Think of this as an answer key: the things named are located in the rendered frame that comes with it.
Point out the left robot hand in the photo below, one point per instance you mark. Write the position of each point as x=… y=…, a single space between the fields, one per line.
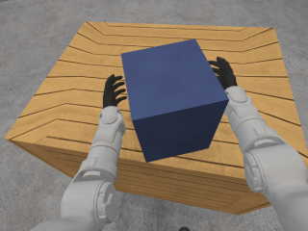
x=109 y=95

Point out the robot left upper arm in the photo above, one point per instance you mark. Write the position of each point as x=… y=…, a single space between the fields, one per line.
x=86 y=206

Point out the left robot forearm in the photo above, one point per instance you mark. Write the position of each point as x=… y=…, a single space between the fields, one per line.
x=104 y=150

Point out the robot right upper arm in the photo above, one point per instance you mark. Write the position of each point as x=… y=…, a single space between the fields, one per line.
x=278 y=173

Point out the pedestal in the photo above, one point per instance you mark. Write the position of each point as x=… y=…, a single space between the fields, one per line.
x=59 y=123

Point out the right robot forearm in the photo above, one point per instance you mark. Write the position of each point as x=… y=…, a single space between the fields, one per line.
x=247 y=124

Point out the carton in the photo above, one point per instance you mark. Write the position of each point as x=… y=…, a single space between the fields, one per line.
x=175 y=98

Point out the right robot hand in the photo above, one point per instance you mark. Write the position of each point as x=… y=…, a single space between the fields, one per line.
x=226 y=74

